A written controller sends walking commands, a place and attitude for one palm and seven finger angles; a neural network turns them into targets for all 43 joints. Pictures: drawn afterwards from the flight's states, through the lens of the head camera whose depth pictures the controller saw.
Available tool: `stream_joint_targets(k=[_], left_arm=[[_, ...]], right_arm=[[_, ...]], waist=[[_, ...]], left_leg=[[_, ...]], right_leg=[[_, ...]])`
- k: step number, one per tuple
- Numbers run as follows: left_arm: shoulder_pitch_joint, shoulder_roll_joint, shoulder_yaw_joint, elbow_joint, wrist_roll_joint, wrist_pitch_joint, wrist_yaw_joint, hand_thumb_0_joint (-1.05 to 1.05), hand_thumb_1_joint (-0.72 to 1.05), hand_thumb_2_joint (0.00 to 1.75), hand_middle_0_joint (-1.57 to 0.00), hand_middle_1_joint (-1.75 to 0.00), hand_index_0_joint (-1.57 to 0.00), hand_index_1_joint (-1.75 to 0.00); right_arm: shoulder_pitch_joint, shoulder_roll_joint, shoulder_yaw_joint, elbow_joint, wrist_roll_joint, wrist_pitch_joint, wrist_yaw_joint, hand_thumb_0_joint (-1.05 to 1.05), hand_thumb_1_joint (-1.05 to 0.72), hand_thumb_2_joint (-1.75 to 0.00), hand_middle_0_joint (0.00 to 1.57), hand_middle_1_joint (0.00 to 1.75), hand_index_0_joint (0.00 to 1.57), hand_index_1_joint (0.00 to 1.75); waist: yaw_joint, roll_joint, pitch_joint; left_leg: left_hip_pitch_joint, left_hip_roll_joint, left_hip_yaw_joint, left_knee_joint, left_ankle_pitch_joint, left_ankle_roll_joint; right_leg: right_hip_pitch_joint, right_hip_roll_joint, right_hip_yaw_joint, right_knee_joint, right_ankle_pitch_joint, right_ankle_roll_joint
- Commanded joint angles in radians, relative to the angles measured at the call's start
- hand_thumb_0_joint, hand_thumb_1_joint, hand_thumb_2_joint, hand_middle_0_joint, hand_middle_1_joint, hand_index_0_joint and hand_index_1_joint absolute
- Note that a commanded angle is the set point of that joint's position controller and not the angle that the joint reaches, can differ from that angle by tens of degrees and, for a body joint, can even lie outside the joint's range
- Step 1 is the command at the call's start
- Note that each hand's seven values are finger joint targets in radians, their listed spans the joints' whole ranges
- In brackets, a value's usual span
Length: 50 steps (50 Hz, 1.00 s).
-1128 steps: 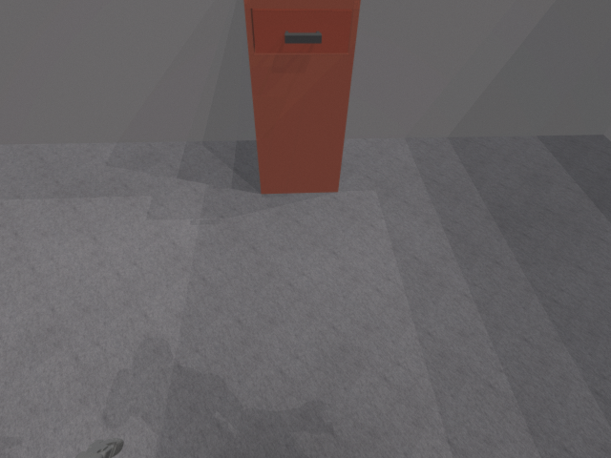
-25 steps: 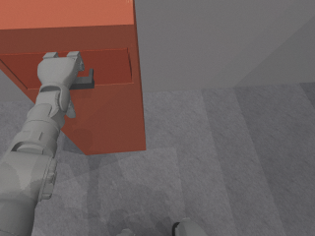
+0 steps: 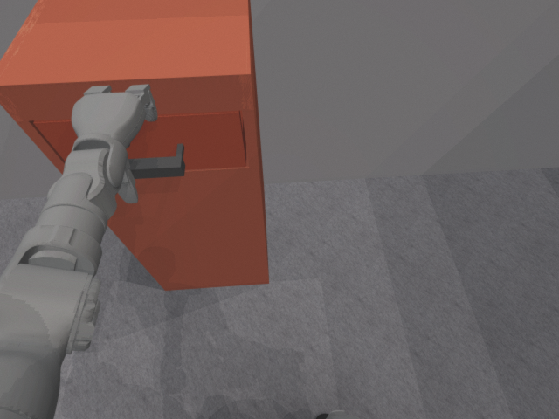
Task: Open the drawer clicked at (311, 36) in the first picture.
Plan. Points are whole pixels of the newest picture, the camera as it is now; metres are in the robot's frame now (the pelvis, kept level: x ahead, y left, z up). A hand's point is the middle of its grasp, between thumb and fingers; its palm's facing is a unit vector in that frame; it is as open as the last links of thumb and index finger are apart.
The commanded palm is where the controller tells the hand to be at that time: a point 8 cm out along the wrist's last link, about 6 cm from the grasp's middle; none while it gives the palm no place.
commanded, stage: lift the hand off the handle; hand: left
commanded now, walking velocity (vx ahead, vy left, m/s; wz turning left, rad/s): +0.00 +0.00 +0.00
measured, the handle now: (149, 159) +0.55 +0.21 +0.00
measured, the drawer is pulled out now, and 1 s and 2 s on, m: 0.00 0.00 0.00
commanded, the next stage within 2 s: draw the hand back to the body in 0.44 s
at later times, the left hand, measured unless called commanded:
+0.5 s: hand (113, 116) +0.51 +0.20 +0.14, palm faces -0.03 +0.01 -1.00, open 13.3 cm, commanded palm +0.49 +0.21 +0.20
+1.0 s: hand (77, 188) +0.39 +0.23 +0.13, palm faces +0.03 -0.01 -1.00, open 13.8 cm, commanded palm +0.36 +0.23 +0.20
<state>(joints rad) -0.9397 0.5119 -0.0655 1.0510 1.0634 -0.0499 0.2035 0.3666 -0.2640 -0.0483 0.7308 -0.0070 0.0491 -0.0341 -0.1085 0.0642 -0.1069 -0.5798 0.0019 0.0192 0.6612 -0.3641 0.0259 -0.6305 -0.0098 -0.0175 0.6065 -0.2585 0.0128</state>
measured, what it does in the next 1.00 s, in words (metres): stands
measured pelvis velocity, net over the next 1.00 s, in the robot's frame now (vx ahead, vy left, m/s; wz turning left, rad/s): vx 0.01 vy -0.01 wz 0.01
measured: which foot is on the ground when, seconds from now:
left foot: down 0.00-1.00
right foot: down 0.00-1.00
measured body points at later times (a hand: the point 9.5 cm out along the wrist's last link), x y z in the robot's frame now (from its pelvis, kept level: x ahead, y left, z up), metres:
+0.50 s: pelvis +0.00 -0.01 +0.01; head +0.07 -0.02 +0.45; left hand +0.50 +0.20 +0.19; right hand +0.04 -0.28 -0.13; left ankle -0.04 +0.10 -0.72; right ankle +0.01 -0.13 -0.72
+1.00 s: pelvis +0.01 -0.01 +0.02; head +0.04 -0.04 +0.47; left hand +0.38 +0.23 +0.18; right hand +0.17 -0.26 -0.10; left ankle -0.04 +0.10 -0.72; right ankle +0.01 -0.13 -0.72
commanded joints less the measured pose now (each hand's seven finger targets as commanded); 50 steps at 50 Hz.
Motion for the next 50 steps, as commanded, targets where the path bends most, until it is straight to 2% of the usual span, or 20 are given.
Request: stream_joint_targets(k=[1,4,5,8,9,11,12,14,17,20,21,24,27,32,33,35,38,39,42,50], left_arm=[[-0.617,0.306,0.092,-0.25,-0.01,0.011,0.047,0.0,-0.5,0.3,-0.3,-1.2,-0.3,-1.2],[-0.645,0.301,0.086,-0.278,-0.016,0.004,0.03,0.0,-0.5,0.3,-0.3,-1.2,-0.3,-1.2],[-0.654,0.271,0.058,-0.284,-0.018,0.002,0.022,0.0,-0.5,0.3,-0.3,-1.2,-0.3,-1.2],[-0.658,0.337,0.108,-0.293,-0.02,-0.007,0.009,0.0,-0.5,0.3,-0.3,-1.2,-0.3,-1.2],[-0.66,0.307,0.083,-0.303,-0.022,-0.007,0.002,0.0,-0.5,0.3,-0.3,-1.2,-0.3,-1.2],[-0.668,0.271,0.056,-0.314,-0.026,-0.006,-0.007,0.0,-0.5,0.3,-0.3,-1.2,-0.3,-1.2],[-0.675,0.292,0.074,-0.309,-0.025,-0.007,-0.012,0.0,-0.5,0.3,-0.3,-1.2,-0.3,-1.2],[-0.687,0.27,0.05,-0.308,-0.029,0.005,-0.021,0.0,-0.5,0.3,-0.3,-1.2,-0.3,-1.2],[-0.7,0.315,0.079,-0.308,-0.036,0.009,-0.04,0.0,-0.5,0.3,-0.3,-1.2,-0.3,-1.2],[-0.651,0.271,0.048,-0.225,-0.032,0.021,-0.06,0.0,-0.5,0.3,-0.3,-1.2,-0.3,-1.2],[-0.664,0.252,0.028,-0.228,-0.033,0.019,-0.067,0.0,-0.5,0.3,-0.3,-1.2,-0.3,-1.2],[-0.654,0.307,0.073,-0.241,-0.028,0.0,-0.075,0.0,-0.5,0.3,-0.3,-1.2,-0.3,-1.2],[-0.649,0.251,0.036,-0.287,-0.031,-0.019,-0.086,0.0,-0.5,0.3,-0.3,-1.2,-0.3,-1.2],[-0.355,0.32,0.141,-0.364,-0.05,-0.02,-0.099,0.0,-0.5,0.3,-0.3,-1.2,-0.3,-1.2],[-0.311,0.281,0.109,-0.392,-0.054,-0.009,-0.101,0.0,-0.5,0.3,-0.3,-1.2,-0.3,-1.2],[-0.211,0.29,0.128,-0.446,-0.059,0.019,-0.102,0.0,-0.5,0.3,-0.3,-1.2,-0.3,-1.2],[-0.096,0.292,0.137,-0.608,-0.077,0.049,-0.11,0.0,-0.5,0.3,-0.3,-1.2,-0.3,-1.2],[-0.058,0.258,0.115,-0.648,-0.085,0.061,-0.116,0.0,-0.5,0.3,-0.3,-1.2,-0.3,-1.2],[-0.006,0.271,0.126,-0.786,-0.105,0.075,-0.131,0.0,-0.5,0.3,-0.3,-1.2,-0.3,-1.2],[0.107,0.22,0.084,-0.938,-0.12,0.066,-0.155,0.0,-0.5,0.3,-0.3,-1.2,-0.3,-1.2]], right_arm=[[0.108,-0.161,-0.052,-0.056,0.007,-0.017,-0.016,0.0,-0.9,-0.9,0.2,0.3,0.2,0.3],[0.104,-0.157,-0.051,-0.067,0.011,-0.019,-0.019,0.0,-0.9,-0.9,0.2,0.3,0.2,0.3],[0.099,-0.154,-0.049,-0.069,0.011,-0.02,-0.019,0.0,-0.9,-0.9,0.2,0.3,0.2,0.3],[0.096,-0.157,-0.048,-0.071,0.01,-0.021,-0.024,0.0,-0.9,-0.9,0.2,0.3,0.2,0.3],[0.091,-0.155,-0.047,-0.078,0.012,-0.021,-0.025,0.0,-0.9,-0.9,0.2,0.3,0.2,0.3],[0.084,-0.15,-0.048,-0.08,0.014,-0.024,-0.022,0.0,-0.9,-0.9,0.2,0.3,0.2,0.3],[0.086,-0.154,-0.049,-0.076,0.014,-0.024,-0.022,0.0,-0.9,-0.9,0.2,0.3,0.2,0.3],[0.085,-0.153,-0.048,-0.075,0.017,-0.024,-0.019,0.0,-0.9,-0.9,0.2,0.3,0.2,0.3],[0.076,-0.159,-0.044,-0.081,0.017,-0.022,-0.021,0.0,-0.9,-0.9,0.2,0.3,0.2,0.3],[0.072,-0.154,-0.037,-0.077,0.023,-0.019,-0.021,0.0,-0.9,-0.9,0.2,0.3,0.2,0.3],[0.07,-0.157,-0.039,-0.076,0.023,-0.02,-0.021,0.0,-0.9,-0.9,0.2,0.3,0.2,0.3],[0.071,-0.159,-0.04,-0.083,0.019,-0.018,-0.025,0.0,-0.9,-0.9,0.2,0.3,0.2,0.3],[0.068,-0.151,-0.044,-0.096,0.017,-0.017,-0.02,0.0,-0.9,-0.9,0.2,0.3,0.2,0.3],[0.019,-0.151,-0.044,-0.143,0.017,0.003,-0.011,0.0,-0.9,-0.9,0.2,0.3,0.2,0.3],[0.001,-0.145,-0.041,-0.15,0.02,0.006,-0.007,0.0,-0.9,-0.9,0.2,0.3,0.2,0.3],[-0.037,-0.15,-0.041,-0.165,0.028,0.013,0.0,0.0,-0.9,-0.9,0.2,0.3,0.2,0.3],[-0.094,-0.148,-0.039,-0.201,0.039,0.021,0.011,0.0,-0.9,-0.9,0.2,0.3,0.2,0.3],[-0.113,-0.145,-0.039,-0.213,0.044,0.021,0.012,0.0,-0.9,-0.9,0.2,0.3,0.2,0.3],[-0.166,-0.148,-0.038,-0.231,0.051,0.023,0.008,0.0,-0.9,-0.9,0.2,0.3,0.2,0.3],[-0.261,-0.116,-0.01,-0.237,0.051,0.004,-0.013,0.0,-0.9,-0.9,0.2,0.3,0.2,0.3]], waist=[[-0.02,0.027,-0.425],[-0.017,0.033,-0.441],[-0.021,0.031,-0.437],[-0.01,0.021,-0.459],[-0.014,0.005,-0.463],[-0.013,0.033,-0.448],[-0.014,0.02,-0.445],[-0.015,0.026,-0.436],[-0.006,0.008,-0.445],[-0.013,-0.038,-0.367],[-0.021,-0.026,-0.357],[-0.004,-0.036,-0.396],[0.001,-0.005,-0.434],[0.091,-0.035,-0.479],[0.092,-0.029,-0.447],[0.11,-0.049,-0.393],[0.137,-0.042,-0.388],[0.133,-0.059,-0.369],[0.134,-0.066,-0.339],[0.14,-0.013,-0.229]], left_leg=[[0.241,-0.016,-0.02,-0.064,0.454,0.001],[0.269,-0.018,-0.023,-0.072,0.468,0.002],[0.277,-0.018,-0.023,-0.075,0.478,0.002],[0.28,-0.019,-0.019,-0.083,0.485,0.005],[0.285,-0.022,-0.021,-0.084,0.484,0.006],[0.304,-0.02,-0.018,-0.09,0.492,0.004],[0.308,-0.018,-0.018,-0.088,0.507,0.004],[0.318,-0.019,-0.021,-0.096,0.501,0.002],[0.307,-0.024,-0.014,-0.109,0.487,0.004],[0.266,-0.025,-0.017,-0.123,0.44,0.005],[0.267,-0.024,-0.012,-0.126,0.423,0.006],[0.265,-0.027,-0.007,-0.122,0.43,0.01],[0.297,-0.028,-0.006,-0.111,0.489,0.009],[0.292,-0.024,0.003,-0.122,0.577,0.01],[0.288,-0.019,0.008,-0.127,0.586,0.012],[0.274,-0.015,0.015,-0.145,0.558,0.011],[0.299,-0.015,0.014,-0.166,0.59,0.014],[0.31,-0.017,0.013,-0.167,0.589,0.017],[0.347,-0.018,0.01,-0.184,0.58,0.02],[0.395,-0.033,-0.005,-0.222,0.457,0.006]], right_leg=[[0.26,0.056,-0.015,-0.037,0.293,-0.038],[0.277,0.056,-0.014,-0.045,0.3,-0.04],[0.275,0.055,-0.014,-0.048,0.3,-0.039],[0.317,0.052,-0.008,-0.054,0.326,-0.037],[0.32,0.053,-0.009,-0.055,0.325,-0.036],[0.306,0.053,-0.011,-0.063,0.317,-0.038],[0.312,0.053,-0.01,-0.068,0.322,-0.039],[0.301,0.055,-0.014,-0.072,0.313,-0.039],[0.351,0.05,-0.007,-0.082,0.329,-0.039],[0.326,0.049,-0.013,-0.086,0.303,-0.038],[0.31,0.047,-0.009,-0.092,0.291,-0.038],[0.351,0.045,0.001,-0.085,0.319,-0.038],[0.357,0.045,0.001,-0.081,0.347,-0.04],[0.47,0.043,-0.002,-0.067,0.421,-0.041],[0.463,0.039,-0.005,-0.066,0.432,-0.04],[0.469,0.04,-0.011,-0.077,0.417,-0.04],[0.518,0.038,-0.006,-0.087,0.436,-0.042],[0.511,0.039,-0.011,-0.091,0.425,-0.04],[0.519,0.041,-0.011,-0.114,0.404,-0.039],[0.472,0.04,-0.022,-0.147,0.27,-0.045]])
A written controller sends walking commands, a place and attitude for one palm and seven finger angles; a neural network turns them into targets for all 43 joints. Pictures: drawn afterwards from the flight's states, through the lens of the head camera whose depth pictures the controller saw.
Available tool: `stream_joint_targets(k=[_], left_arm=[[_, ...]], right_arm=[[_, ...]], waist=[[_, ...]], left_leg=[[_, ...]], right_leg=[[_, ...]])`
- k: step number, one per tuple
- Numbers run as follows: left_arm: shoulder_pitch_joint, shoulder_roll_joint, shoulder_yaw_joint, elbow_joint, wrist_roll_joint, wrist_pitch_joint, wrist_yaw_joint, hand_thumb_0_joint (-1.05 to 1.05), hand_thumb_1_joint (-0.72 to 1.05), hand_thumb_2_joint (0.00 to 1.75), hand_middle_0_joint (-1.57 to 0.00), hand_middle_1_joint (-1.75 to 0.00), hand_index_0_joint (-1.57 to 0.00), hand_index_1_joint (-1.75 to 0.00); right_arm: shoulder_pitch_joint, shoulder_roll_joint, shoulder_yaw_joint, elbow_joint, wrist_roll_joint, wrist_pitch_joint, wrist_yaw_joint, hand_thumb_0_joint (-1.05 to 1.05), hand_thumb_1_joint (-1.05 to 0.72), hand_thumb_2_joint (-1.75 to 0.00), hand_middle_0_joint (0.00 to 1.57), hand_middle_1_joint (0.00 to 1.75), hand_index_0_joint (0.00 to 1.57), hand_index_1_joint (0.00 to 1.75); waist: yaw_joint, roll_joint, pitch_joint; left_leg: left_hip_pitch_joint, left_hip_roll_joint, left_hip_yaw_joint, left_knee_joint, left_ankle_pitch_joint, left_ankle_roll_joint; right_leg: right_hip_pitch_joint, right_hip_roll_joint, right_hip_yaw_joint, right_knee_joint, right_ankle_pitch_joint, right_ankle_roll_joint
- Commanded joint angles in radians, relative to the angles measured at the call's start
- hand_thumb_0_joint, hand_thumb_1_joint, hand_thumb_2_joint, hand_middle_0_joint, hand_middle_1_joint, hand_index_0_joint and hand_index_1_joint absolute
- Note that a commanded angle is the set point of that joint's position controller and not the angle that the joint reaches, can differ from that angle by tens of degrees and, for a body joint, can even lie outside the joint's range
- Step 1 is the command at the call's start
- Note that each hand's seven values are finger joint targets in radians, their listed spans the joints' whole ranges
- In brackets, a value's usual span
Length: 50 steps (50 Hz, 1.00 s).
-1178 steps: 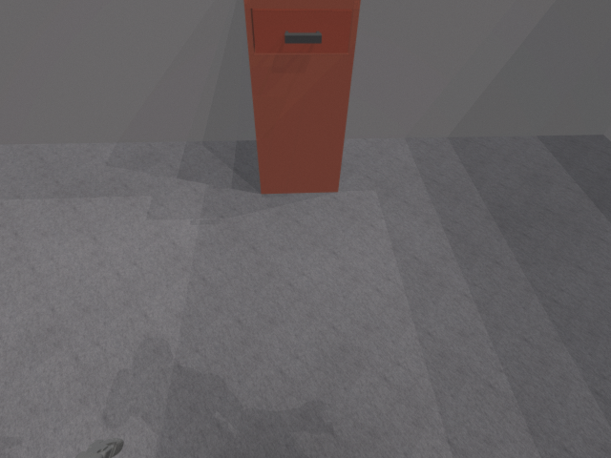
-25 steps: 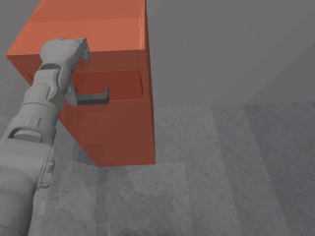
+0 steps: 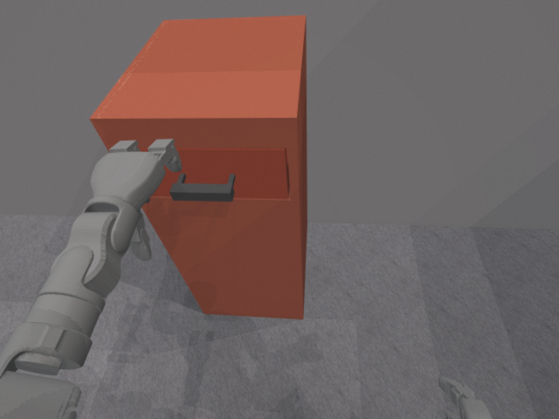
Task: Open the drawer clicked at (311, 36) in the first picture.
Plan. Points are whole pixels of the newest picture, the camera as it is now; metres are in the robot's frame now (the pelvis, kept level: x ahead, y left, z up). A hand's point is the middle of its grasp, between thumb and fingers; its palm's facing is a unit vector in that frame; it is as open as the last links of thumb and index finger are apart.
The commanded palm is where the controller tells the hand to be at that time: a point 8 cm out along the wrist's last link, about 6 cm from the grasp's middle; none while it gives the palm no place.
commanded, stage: draw the hand back to the body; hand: left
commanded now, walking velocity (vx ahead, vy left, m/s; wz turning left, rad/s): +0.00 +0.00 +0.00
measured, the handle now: (204, 185) +0.54 +0.21 -0.02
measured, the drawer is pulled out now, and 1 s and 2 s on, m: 0.00 0.00 0.00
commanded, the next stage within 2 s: step back with the hand held close in 1.14 s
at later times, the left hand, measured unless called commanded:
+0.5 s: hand (107, 243) +0.27 +0.21 +0.17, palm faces +0.35 -0.89 -0.28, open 12.5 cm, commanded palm +0.22 +0.25 +0.18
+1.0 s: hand (42, 357) +0.15 +0.23 +0.16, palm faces +0.44 -0.81 -0.39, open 8.2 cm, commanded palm +0.10 +0.27 +0.18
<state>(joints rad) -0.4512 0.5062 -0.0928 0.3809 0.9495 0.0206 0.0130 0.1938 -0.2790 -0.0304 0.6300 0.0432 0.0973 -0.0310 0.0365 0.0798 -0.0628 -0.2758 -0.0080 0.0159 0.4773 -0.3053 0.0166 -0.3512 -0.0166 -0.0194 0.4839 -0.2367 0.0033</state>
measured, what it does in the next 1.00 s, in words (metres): stands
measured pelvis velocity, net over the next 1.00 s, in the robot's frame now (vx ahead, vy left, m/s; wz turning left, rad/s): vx -0.02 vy -0.02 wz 0.03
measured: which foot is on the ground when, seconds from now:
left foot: down 0.00-1.00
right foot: down 0.00-1.00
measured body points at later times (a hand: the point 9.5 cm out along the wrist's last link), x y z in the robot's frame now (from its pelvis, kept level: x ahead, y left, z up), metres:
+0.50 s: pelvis +0.00 -0.01 +0.01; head +0.00 -0.03 +0.46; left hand +0.25 +0.26 +0.19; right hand +0.19 -0.22 -0.08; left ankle -0.04 +0.11 -0.74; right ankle +0.00 -0.12 -0.74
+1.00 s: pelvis -0.02 -0.02 +0.01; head -0.03 -0.04 +0.46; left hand +0.12 +0.27 +0.18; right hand +0.19 -0.22 -0.07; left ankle -0.04 +0.11 -0.74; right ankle +0.00 -0.12 -0.74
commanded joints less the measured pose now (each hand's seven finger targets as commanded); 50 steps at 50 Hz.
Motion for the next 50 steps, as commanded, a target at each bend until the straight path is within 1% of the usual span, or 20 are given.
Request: stream_joint_targets(k=[1,4,5,7,8,9,10,11,12,13,16,18,22,26,32,38,39,42,45,50], left_arm=[[-0.379,0.223,0.11,-0.306,-0.013,-0.01,0.033,0.0,-0.5,0.3,-0.3,-1.2,-0.3,-1.2],[-0.277,0.209,0.112,-0.38,-0.024,-0.014,0.022,0.0,-0.5,0.3,-0.3,-1.2,-0.3,-1.2],[-0.242,0.213,0.123,-0.385,-0.024,-0.012,0.018,0.0,-0.5,0.3,-0.3,-1.2,-0.3,-1.2],[-0.164,0.236,0.16,-0.422,-0.037,-0.007,0.011,0.0,-0.5,0.3,-0.3,-1.2,-0.3,-1.2],[-0.251,-0.136,0.129,-0.443,-0.739,-0.062,0.024,0.0,-0.47,0.32,-0.3,-1.18,-0.3,-1.18],[-0.193,-0.03,0.19,-0.476,-0.802,-0.094,0.038,0.0,-0.43,0.33,-0.29,-1.15,-0.29,-1.15],[-0.109,0.007,0.242,-0.457,-0.805,-0.101,0.052,0.0,-0.4,0.34,-0.29,-1.13,-0.29,-1.13],[-0.049,0.054,0.338,-0.502,-0.883,-0.115,0.059,0.0,-0.36,0.36,-0.29,-1.11,-0.29,-1.11],[0.022,0.063,0.371,-0.517,-0.931,-0.122,0.059,0.0,-0.32,0.37,-0.29,-1.09,-0.29,-1.09],[0.032,0.061,0.389,-0.586,-0.947,-0.136,0.064,0.0,-0.29,0.39,-0.29,-1.07,-0.29,-1.07],[0.131,0.006,0.394,-0.689,-0.985,-0.157,0.074,0.0,-0.18,0.43,-0.28,-1.0,-0.28,-1.0],[0.196,0.008,0.411,-0.75,-0.996,-0.17,0.079,0.0,-0.12,0.47,-0.27,-0.95,-0.27,-0.95],[0.352,-0.017,0.421,-0.784,-1.012,-0.184,0.077,0.0,0.02,0.52,-0.26,-0.86,-0.26,-0.86],[0.48,-0.047,0.408,-0.867,-1.013,-0.201,0.079,0.0,0.17,0.58,-0.25,-0.77,-0.25,-0.77],[0.717,-0.023,0.46,-0.945,-1.016,-0.217,0.089,0.0,0.37,0.68,-0.24,-0.64,-0.24,-0.64],[0.846,-0.004,0.505,-1.027,-1.013,-0.231,0.094,0.0,0.58,0.76,-0.22,-0.5,-0.22,-0.5],[0.888,-0.026,0.496,-1.033,-1.015,-0.233,0.094,0.0,0.62,0.78,-0.22,-0.48,-0.22,-0.48],[0.97,-0.02,0.514,-1.044,-1.011,-0.233,0.096,0.0,0.73,0.82,-0.21,-0.41,-0.21,-0.41],[0.87,-0.03,0.481,-1.067,-1.002,-0.238,0.1,0.0,0.83,0.87,-0.21,-0.34,-0.21,-0.34],[0.826,-0.04,0.471,-1.03,-0.994,-0.234,0.11,0.0,0.9,0.9,-0.2,-0.3,-0.2,-0.3]], right_arm=[[-0.096,-0.099,-0.026,-0.14,-0.002,-0.047,-0.017,0.0,-0.9,-0.9,0.2,0.3,0.2,0.3],[-0.134,-0.089,-0.019,-0.155,-0.006,-0.052,-0.017,0.0,-0.9,-0.9,0.2,0.3,0.2,0.3],[-0.141,-0.087,-0.015,-0.153,-0.01,-0.051,-0.016,0.0,-0.9,-0.9,0.2,0.3,0.2,0.3],[-0.159,-0.089,-0.012,-0.157,-0.013,-0.049,-0.013,0.0,-0.9,-0.9,0.2,0.3,0.2,0.3],[-0.102,0.009,0.023,-0.233,0.023,-0.086,-0.019,0.0,-0.9,-0.9,0.2,0.3,0.2,0.3],[-0.143,-0.028,0.032,-0.216,0.012,-0.111,-0.028,0.0,-0.9,-0.9,0.2,0.3,0.2,0.3],[-0.146,-0.029,0.035,-0.206,0.005,-0.119,-0.033,0.0,-0.9,-0.9,0.2,0.3,0.2,0.3],[-0.142,-0.044,0.038,-0.205,-0.006,-0.12,-0.044,0.0,-0.9,-0.9,0.2,0.3,0.2,0.3],[-0.151,-0.052,0.044,-0.195,-0.015,-0.127,-0.054,0.0,-0.9,-0.9,0.2,0.3,0.2,0.3],[-0.146,-0.045,0.046,-0.201,-0.015,-0.138,-0.055,0.0,-0.9,-0.9,0.2,0.3,0.2,0.3],[-0.147,-0.032,0.055,-0.188,-0.03,-0.169,-0.053,0.0,-0.9,-0.9,0.2,0.3,0.2,0.3],[-0.143,-0.03,0.055,-0.185,-0.038,-0.189,-0.05,0.0,-0.9,-0.9,0.2,0.3,0.2,0.3],[-0.145,-0.032,0.046,-0.179,-0.043,-0.217,-0.048,0.0,-0.9,-0.9,0.2,0.3,0.2,0.3],[-0.142,-0.031,0.036,-0.174,-0.047,-0.243,-0.046,0.0,-0.9,-0.9,0.2,0.3,0.2,0.3],[-0.141,-0.041,0.018,-0.162,-0.048,-0.269,-0.047,0.0,-0.9,-0.9,0.2,0.3,0.2,0.3],[-0.138,-0.028,0.013,-0.162,-0.043,-0.284,-0.054,0.0,-0.9,-0.9,0.2,0.3,0.2,0.3],[-0.143,-0.024,0.013,-0.162,-0.045,-0.289,-0.057,0.0,-0.9,-0.9,0.2,0.3,0.2,0.3],[-0.144,-0.022,0.009,-0.164,-0.045,-0.303,-0.061,0.0,-0.9,-0.9,0.2,0.3,0.2,0.3],[-0.133,-0.025,0.013,-0.157,-0.046,-0.319,-0.064,0.0,-0.9,-0.9,0.2,0.3,0.2,0.3],[-0.129,-0.025,0.017,-0.147,-0.048,-0.331,-0.073,0.0,-0.9,-0.9,0.2,0.3,0.2,0.3]], waist=[[-0.003,-0.033,-0.287],[0.015,-0.022,-0.295],[0.018,-0.047,-0.281],[0.029,-0.033,-0.276],[-0.076,-0.139,-0.15],[-0.047,-0.192,-0.162],[-0.032,-0.136,-0.141],[-0.007,-0.163,-0.172],[0.003,-0.136,-0.175],[0.007,-0.088,-0.189],[0.01,0.043,-0.138],[0.013,0.072,-0.1],[0.013,-0.019,-0.066],[0.014,0.0,-0.089],[0.022,-0.074,-0.06],[0.021,-0.023,-0.002],[0.024,-0.013,0.001],[0.03,-0.029,0.029],[0.007,-0.021,0.066],[0.008,-0.036,0.085]], left_leg=[[0.104,-0.023,-0.005,-0.042,0.402,0.013],[0.131,-0.027,-0.007,-0.041,0.439,0.009],[0.128,-0.025,-0.008,-0.045,0.453,0.007],[0.128,-0.026,-0.006,-0.049,0.467,0.003],[0.221,0.009,0.007,-0.059,0.359,0.026],[0.229,0.014,-0.002,-0.066,0.316,0.034],[0.213,0.005,0.005,-0.074,0.304,0.03],[0.212,0.008,0.005,-0.09,0.34,0.023],[0.211,0.006,0.006,-0.097,0.351,0.016],[0.219,0.006,0.009,-0.106,0.379,0.007],[0.219,0.013,0.013,-0.123,0.434,-0.017],[0.209,0.016,0.007,-0.135,0.437,-0.022],[0.19,0.016,0.015,-0.143,0.399,-0.018],[0.203,0.013,0.015,-0.136,0.416,-0.017],[0.182,0.007,0.015,-0.136,0.352,-0.013],[0.162,0.009,0.012,-0.136,0.27,-0.012],[0.159,0.009,0.016,-0.136,0.261,-0.014],[0.155,0.006,0.014,-0.132,0.231,-0.015],[0.148,0.007,0.002,-0.136,0.176,-0.01],[0.15,0.005,-0.01,-0.148,0.131,-0.008]], right_leg=[[0.205,0.045,-0.019,-0.026,0.253,-0.036],[0.223,0.044,-0.022,-0.028,0.265,-0.035],[0.228,0.044,-0.027,-0.029,0.275,-0.035],[0.253,0.044,-0.027,-0.038,0.288,-0.035],[0.251,0.049,-0.055,-0.079,0.261,-0.031],[0.277,0.049,-0.035,-0.08,0.253,-0.024],[0.288,0.049,-0.033,-0.082,0.243,-0.024],[0.331,0.044,-0.041,-0.088,0.281,-0.022],[0.354,0.043,-0.041,-0.091,0.297,-0.02],[0.373,0.037,-0.037,-0.092,0.32,-0.02],[0.37,0.031,-0.041,-0.102,0.343,-0.024],[0.366,0.027,-0.039,-0.115,0.343,-0.026],[0.369,0.037,-0.043,-0.136,0.331,-0.02],[0.375,0.032,-0.042,-0.127,0.333,-0.016],[0.36,0.033,-0.039,-0.146,0.279,-0.009],[0.316,0.023,-0.027,-0.161,0.183,-0.008],[0.314,0.026,-0.033,-0.161,0.174,-0.008],[0.288,0.033,-0.027,-0.183,0.135,-0.006],[0.255,0.027,-0.02,-0.192,0.064,-0.006],[0.242,0.027,-0.022,-0.203,-0.003,-0.007]])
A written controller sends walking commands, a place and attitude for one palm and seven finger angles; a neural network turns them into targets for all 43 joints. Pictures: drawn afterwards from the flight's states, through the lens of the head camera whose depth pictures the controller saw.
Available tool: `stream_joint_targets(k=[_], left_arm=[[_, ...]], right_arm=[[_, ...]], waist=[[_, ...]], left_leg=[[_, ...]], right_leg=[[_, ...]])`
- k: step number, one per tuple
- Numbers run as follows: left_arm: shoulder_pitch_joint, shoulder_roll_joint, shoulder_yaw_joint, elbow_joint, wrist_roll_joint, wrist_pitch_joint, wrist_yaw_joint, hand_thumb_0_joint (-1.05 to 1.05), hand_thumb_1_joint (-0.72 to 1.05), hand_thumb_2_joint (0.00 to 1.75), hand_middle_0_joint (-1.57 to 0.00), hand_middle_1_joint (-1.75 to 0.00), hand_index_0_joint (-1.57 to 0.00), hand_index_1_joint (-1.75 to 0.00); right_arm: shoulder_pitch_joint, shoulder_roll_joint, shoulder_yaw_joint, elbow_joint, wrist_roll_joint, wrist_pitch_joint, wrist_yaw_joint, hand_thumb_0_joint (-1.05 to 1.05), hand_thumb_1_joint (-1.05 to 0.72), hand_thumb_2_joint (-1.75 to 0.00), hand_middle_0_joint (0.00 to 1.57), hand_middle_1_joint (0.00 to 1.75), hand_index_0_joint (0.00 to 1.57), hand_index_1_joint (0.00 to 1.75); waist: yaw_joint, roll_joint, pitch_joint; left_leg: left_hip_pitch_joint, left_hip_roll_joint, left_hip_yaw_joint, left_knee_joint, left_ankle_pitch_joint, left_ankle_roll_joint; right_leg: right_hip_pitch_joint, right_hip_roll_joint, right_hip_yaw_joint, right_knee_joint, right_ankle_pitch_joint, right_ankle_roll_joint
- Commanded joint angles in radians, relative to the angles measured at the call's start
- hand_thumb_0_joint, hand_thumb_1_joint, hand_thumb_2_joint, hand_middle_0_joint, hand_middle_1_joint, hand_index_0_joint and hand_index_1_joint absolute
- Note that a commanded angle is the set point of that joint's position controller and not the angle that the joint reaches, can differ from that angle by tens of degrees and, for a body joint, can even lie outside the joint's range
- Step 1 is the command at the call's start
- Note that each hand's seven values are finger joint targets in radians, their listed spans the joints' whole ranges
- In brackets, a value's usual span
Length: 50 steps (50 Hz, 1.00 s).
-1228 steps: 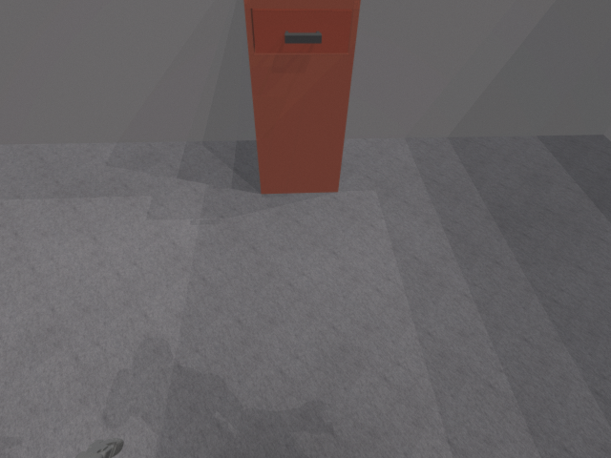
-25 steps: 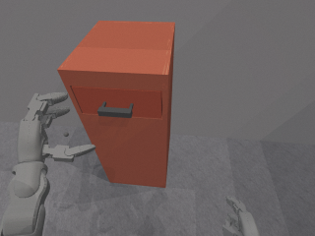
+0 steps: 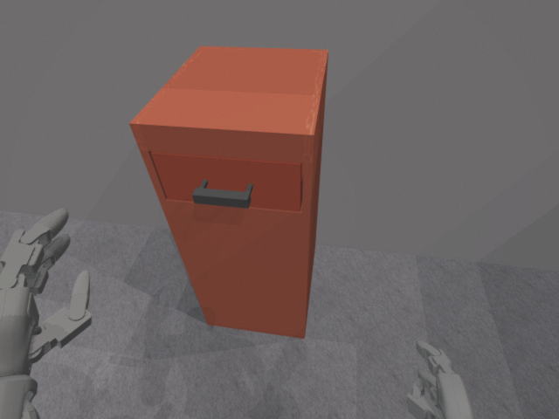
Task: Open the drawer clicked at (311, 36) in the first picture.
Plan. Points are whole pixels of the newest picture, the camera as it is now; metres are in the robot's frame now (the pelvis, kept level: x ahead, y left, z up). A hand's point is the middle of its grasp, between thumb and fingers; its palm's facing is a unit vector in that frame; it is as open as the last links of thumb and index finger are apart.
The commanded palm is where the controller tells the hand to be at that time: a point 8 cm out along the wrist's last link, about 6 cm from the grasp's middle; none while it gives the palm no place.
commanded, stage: draw the hand back to the body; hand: left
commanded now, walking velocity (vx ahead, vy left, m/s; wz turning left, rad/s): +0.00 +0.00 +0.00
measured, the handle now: (224, 191) +0.57 +0.21 -0.02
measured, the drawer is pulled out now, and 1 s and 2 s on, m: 0.00 0.00 0.00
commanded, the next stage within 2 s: step back with the hand held close in 0.14 s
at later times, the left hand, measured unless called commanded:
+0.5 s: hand (78, 316) +0.18 +0.26 +0.13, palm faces +0.32 -0.83 -0.45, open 7.4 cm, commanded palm +0.11 +0.30 +0.17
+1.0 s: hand (18, 380) +0.11 +0.27 +0.14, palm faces +0.38 -0.82 -0.44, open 7.4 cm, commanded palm +0.04 +0.31 +0.17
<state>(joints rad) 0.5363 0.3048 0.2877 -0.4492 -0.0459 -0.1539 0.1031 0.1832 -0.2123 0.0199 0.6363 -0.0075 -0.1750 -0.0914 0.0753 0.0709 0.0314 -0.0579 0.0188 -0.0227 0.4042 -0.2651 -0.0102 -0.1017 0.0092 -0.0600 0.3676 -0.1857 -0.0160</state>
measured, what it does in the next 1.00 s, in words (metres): shifts its weight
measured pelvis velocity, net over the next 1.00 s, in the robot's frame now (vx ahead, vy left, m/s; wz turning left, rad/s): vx -0.08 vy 0.02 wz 0.05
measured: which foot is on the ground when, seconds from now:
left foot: down 0.00-1.00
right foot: down 0.00-0.96, up 0.98-1.00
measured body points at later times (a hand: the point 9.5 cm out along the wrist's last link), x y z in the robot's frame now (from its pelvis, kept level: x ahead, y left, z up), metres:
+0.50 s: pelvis -0.01 +0.02 -0.01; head +0.02 +0.03 +0.44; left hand +0.15 +0.30 +0.16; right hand +0.16 -0.23 -0.09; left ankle -0.02 +0.13 -0.74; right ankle +0.02 -0.11 -0.74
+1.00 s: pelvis -0.08 +0.02 -0.02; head -0.06 +0.05 +0.43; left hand +0.08 +0.31 +0.17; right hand +0.11 -0.21 -0.08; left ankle -0.03 +0.12 -0.74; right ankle -0.01 -0.11 -0.73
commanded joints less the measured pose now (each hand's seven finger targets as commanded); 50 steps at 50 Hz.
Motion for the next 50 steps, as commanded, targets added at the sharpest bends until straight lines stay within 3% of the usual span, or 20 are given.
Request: stream_joint_targets(k=[1,7,12,13,15,17,20,24,28,32,35,37,40,43,45,46,47,48,49,50], left_arm=[[-0.134,0.156,0.097,-0.181,0.0,-0.06,0.022,0.0,0.9,0.9,-0.2,-0.3,-0.2,-0.3],[-0.1,0.168,0.115,-0.192,0.001,-0.054,0.021,0.0,0.9,0.9,-0.2,-0.3,-0.2,-0.3],[-0.096,0.168,0.117,-0.189,0.001,-0.048,0.017,0.0,0.9,0.9,-0.2,-0.3,-0.2,-0.3],[-0.123,0.238,0.202,-0.227,0.016,-0.067,0.017,0.0,0.9,0.9,-0.2,-0.3,-0.2,-0.3],[-0.049,0.145,0.118,-0.192,0.03,-0.058,0.012,0.0,0.9,0.9,-0.2,-0.3,-0.2,-0.3],[-0.04,0.173,0.143,-0.272,0.033,-0.074,0.023,0.0,0.9,0.9,-0.2,-0.3,-0.2,-0.3],[0.084,0.178,0.166,-0.296,0.015,-0.076,0.039,0.0,0.9,0.9,-0.2,-0.3,-0.2,-0.3],[0.136,0.227,0.211,-0.385,0.0,-0.086,0.044,0.0,0.9,0.9,-0.2,-0.3,-0.2,-0.3],[0.137,0.252,0.226,-0.425,-0.001,-0.091,0.04,0.0,0.9,0.9,-0.2,-0.3,-0.2,-0.3],[0.133,0.237,0.223,-0.411,0.003,-0.101,0.037,0.0,0.9,0.9,-0.2,-0.3,-0.2,-0.3],[0.121,0.216,0.216,-0.359,0.009,-0.108,0.037,0.0,0.9,0.9,-0.2,-0.3,-0.2,-0.3],[0.108,0.223,0.224,-0.325,0.013,-0.108,0.038,0.0,0.9,0.9,-0.2,-0.3,-0.2,-0.3],[0.069,0.221,0.198,-0.302,0.006,-0.113,0.038,0.0,0.9,0.9,-0.2,-0.3,-0.2,-0.3],[0.055,0.236,0.206,-0.319,0.008,-0.117,0.049,0.0,0.9,0.9,-0.2,-0.3,-0.2,-0.3],[0.046,0.234,0.197,-0.36,0.006,-0.111,0.051,0.0,0.9,0.9,-0.2,-0.3,-0.2,-0.3],[0.055,0.234,0.199,-0.381,0.001,-0.116,0.049,0.0,0.9,0.9,-0.2,-0.3,-0.2,-0.3],[0.045,0.246,0.204,-0.413,0.004,-0.12,0.048,0.0,0.9,0.9,-0.2,-0.3,-0.2,-0.3],[0.076,0.238,0.222,-0.406,0.014,-0.131,0.05,0.0,0.9,0.9,-0.2,-0.3,-0.2,-0.3],[0.076,0.225,0.21,-0.401,0.028,-0.138,0.049,0.0,0.9,0.9,-0.2,-0.3,-0.2,-0.3],[0.05,0.232,0.215,-0.409,0.037,-0.136,0.054,0.0,0.9,0.9,-0.2,-0.3,-0.2,-0.3]], right_arm=[[-0.124,-0.086,-0.032,-0.151,0.0,-0.062,-0.015,0.0,-0.9,-0.9,0.2,0.3,0.2,0.3],[-0.129,-0.086,-0.028,-0.149,-0.007,-0.069,-0.013,0.0,-0.9,-0.9,0.2,0.3,0.2,0.3],[-0.133,-0.086,-0.027,-0.147,-0.006,-0.07,-0.008,0.0,-0.9,-0.9,0.2,0.3,0.2,0.3],[-0.125,-0.144,-0.046,-0.185,-0.01,-0.021,-0.008,0.0,-0.9,-0.9,0.2,0.3,0.2,0.3],[-0.108,-0.122,-0.048,-0.189,-0.02,0.021,0.0,0.0,-0.9,-0.9,0.2,0.3,0.2,0.3],[-0.105,-0.121,-0.051,-0.207,-0.023,0.037,-0.002,0.0,-0.9,-0.9,0.2,0.3,0.2,0.3],[-0.065,-0.114,-0.061,-0.228,-0.004,0.065,0.002,0.0,-0.9,-0.9,0.2,0.3,0.2,0.3],[-0.082,-0.118,-0.068,-0.253,0.01,0.077,0.0,0.0,-0.9,-0.9,0.2,0.3,0.2,0.3],[-0.095,-0.126,-0.068,-0.26,0.008,0.072,-0.004,0.0,-0.9,-0.9,0.2,0.3,0.2,0.3],[-0.083,-0.142,-0.073,-0.248,-0.005,0.045,0.001,0.0,-0.9,-0.9,0.2,0.3,0.2,0.3],[-0.078,-0.144,-0.07,-0.239,-0.005,0.039,0.009,0.0,-0.9,-0.9,0.2,0.3,0.2,0.3],[-0.077,-0.144,-0.071,-0.242,0.0,0.046,0.012,0.0,-0.9,-0.9,0.2,0.3,0.2,0.3],[-0.061,-0.118,-0.069,-0.224,0.013,0.054,0.022,0.0,-0.9,-0.9,0.2,0.3,0.2,0.3],[-0.077,-0.103,-0.063,-0.215,0.015,0.064,0.008,0.0,-0.9,-0.9,0.2,0.3,0.2,0.3],[-0.077,-0.109,-0.056,-0.225,0.012,0.068,0.0,0.0,-0.9,-0.9,0.2,0.3,0.2,0.3],[-0.085,-0.127,-0.06,-0.23,0.008,0.066,-0.007,0.0,-0.9,-0.9,0.2,0.3,0.2,0.3],[-0.103,-0.142,-0.063,-0.245,0.004,0.06,-0.015,0.0,-0.9,-0.9,0.2,0.3,0.2,0.3],[-0.101,-0.138,-0.064,-0.248,0.002,0.049,-0.016,0.0,-0.9,-0.9,0.2,0.3,0.2,0.3],[-0.083,-0.126,-0.066,-0.249,-0.002,0.033,-0.012,0.0,-0.9,-0.9,0.2,0.3,0.2,0.3],[-0.066,-0.117,-0.066,-0.247,-0.006,0.023,-0.008,0.0,-0.9,-0.9,0.2,0.3,0.2,0.3]], waist=[[-0.023,-0.041,-0.013],[-0.005,-0.011,-0.067],[-0.004,-0.018,-0.038],[-0.058,-0.062,0.072],[-0.071,-0.134,0.034],[-0.073,-0.086,-0.042],[-0.078,-0.097,-0.178],[-0.071,0.004,-0.243],[-0.058,0.076,-0.226],[-0.056,0.106,-0.187],[-0.063,0.035,-0.15],[-0.07,-0.038,-0.135],[-0.086,-0.207,-0.132],[-0.078,-0.212,-0.145],[-0.089,-0.132,-0.132],[-0.088,-0.012,-0.116],[-0.079,0.144,-0.099],[-0.068,0.259,-0.12],[-0.071,0.251,-0.117],[-0.072,0.2,-0.095]], left_leg=[[-0.064,-0.023,0.032,-0.077,0.095,0.019],[-0.063,-0.023,0.027,-0.078,0.153,0.012],[-0.08,-0.021,0.025,-0.078,0.171,0.008],[-0.196,-0.003,-0.031,-0.036,0.126,0.027],[-0.188,-0.006,-0.037,0.04,0.097,0.027],[-0.196,-0.017,-0.028,0.105,0.09,0.024],[-0.21,0.003,-0.032,0.126,0.224,0.016],[-0.231,0.033,-0.055,0.064,0.476,0.009],[-0.275,0.077,-0.102,0.003,0.531,0.024],[-0.363,0.122,-0.13,-0.048,0.429,0.048],[-0.461,0.128,-0.113,-0.029,0.25,0.063],[-0.494,0.071,-0.076,0.044,0.1,0.047],[-0.37,-0.03,-0.006,0.25,-0.087,0.009],[-0.296,-0.034,0.007,0.323,-0.15,0.01],[-0.263,-0.02,0.0,0.126,-0.06,0.017],[-0.314,0.021,-0.083,0.006,-0.045,0.032],[-0.435,0.106,-0.193,-0.135,-0.107,0.057],[-0.587,0.203,-0.311,-0.254,-0.288,0.102],[-0.681,0.248,-0.365,-0.327,-0.451,0.141],[-0.645,0.252,-0.352,-0.296,-0.391,0.156]], right_leg=[[0.001,0.004,0.015,-0.086,-0.046,0.013],[0.058,0.002,0.016,-0.063,0.036,0.008],[0.056,0.004,0.013,-0.06,0.059,0.007],[-0.087,-0.042,0.059,-0.101,0.03,0.01],[-0.127,-0.086,0.088,-0.113,-0.04,-0.008],[-0.13,-0.134,0.109,-0.092,-0.003,-0.033],[-0.026,-0.157,0.085,0.001,0.169,-0.052],[0.048,-0.087,0.026,0.133,0.337,-0.011],[0.026,-0.017,-0.001,0.22,0.22,0.022],[0.011,-0.001,0.012,0.283,0.051,0.024],[0.038,-0.023,0.038,0.266,0.086,0.022],[0.027,-0.077,0.099,0.18,0.195,0.003],[-0.191,-0.225,0.246,-0.046,-0.012,-0.074],[-0.29,-0.255,0.212,-0.106,-0.144,-0.086],[-0.297,-0.17,0.118,-0.038,-0.161,-0.033],[-0.267,-0.09,0.059,0.054,-0.167,0.001],[-0.191,-0.013,0.019,0.222,-0.188,0.028],[-0.058,0.047,0.011,0.432,-0.199,0.039],[-0.006,0.067,0.046,0.589,-0.233,0.037],[-0.067,0.051,0.07,0.627,-0.234,0.031]])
